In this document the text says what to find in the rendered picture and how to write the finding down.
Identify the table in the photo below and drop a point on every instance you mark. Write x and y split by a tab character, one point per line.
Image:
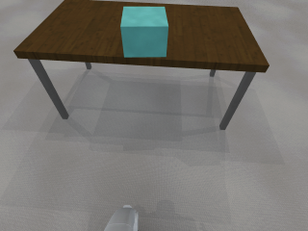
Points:
199	37

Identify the left robot thigh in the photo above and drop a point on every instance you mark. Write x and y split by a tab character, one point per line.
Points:
124	219

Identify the carton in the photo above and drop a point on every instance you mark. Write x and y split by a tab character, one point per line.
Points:
144	32

